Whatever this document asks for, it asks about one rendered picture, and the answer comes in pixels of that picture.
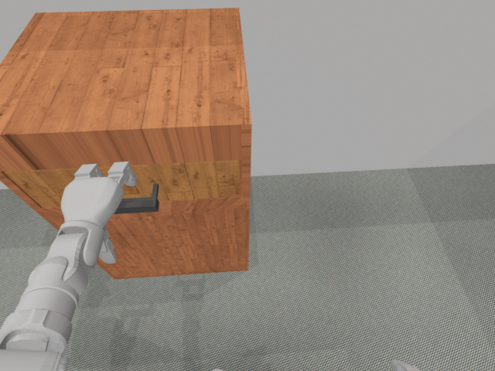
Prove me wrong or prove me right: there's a robot left upper arm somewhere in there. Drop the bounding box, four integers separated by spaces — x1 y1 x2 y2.
0 349 70 371

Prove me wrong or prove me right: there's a cabinet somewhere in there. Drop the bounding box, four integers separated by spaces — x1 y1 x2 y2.
0 8 251 279

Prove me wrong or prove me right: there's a left robot hand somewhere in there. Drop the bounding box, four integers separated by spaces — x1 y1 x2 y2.
61 162 137 264

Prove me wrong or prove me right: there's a robot left forearm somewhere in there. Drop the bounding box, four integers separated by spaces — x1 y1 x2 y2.
0 220 104 353

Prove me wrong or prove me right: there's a handle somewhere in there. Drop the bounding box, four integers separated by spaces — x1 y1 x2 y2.
114 183 159 214

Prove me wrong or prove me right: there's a drawer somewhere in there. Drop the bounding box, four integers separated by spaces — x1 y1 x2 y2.
5 160 241 207

